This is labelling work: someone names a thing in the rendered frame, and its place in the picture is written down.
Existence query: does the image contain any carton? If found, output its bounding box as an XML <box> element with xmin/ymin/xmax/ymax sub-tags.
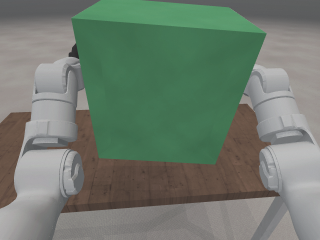
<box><xmin>71</xmin><ymin>0</ymin><xmax>267</xmax><ymax>165</ymax></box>

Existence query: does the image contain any left robot upper arm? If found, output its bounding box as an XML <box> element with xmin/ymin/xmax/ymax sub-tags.
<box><xmin>0</xmin><ymin>149</ymin><xmax>85</xmax><ymax>240</ymax></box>

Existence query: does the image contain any robot left forearm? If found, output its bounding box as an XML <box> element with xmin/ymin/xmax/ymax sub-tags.
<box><xmin>14</xmin><ymin>57</ymin><xmax>85</xmax><ymax>193</ymax></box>

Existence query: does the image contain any right robot upper arm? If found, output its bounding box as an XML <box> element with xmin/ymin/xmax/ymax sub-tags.
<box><xmin>259</xmin><ymin>141</ymin><xmax>320</xmax><ymax>240</ymax></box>

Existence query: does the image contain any table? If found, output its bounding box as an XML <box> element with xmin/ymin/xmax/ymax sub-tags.
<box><xmin>0</xmin><ymin>103</ymin><xmax>288</xmax><ymax>240</ymax></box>

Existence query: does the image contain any robot right forearm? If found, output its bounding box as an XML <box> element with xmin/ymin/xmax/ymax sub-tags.
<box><xmin>243</xmin><ymin>64</ymin><xmax>320</xmax><ymax>152</ymax></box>

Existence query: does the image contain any left robot hand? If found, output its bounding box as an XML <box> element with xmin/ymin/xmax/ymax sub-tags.
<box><xmin>68</xmin><ymin>44</ymin><xmax>79</xmax><ymax>59</ymax></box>

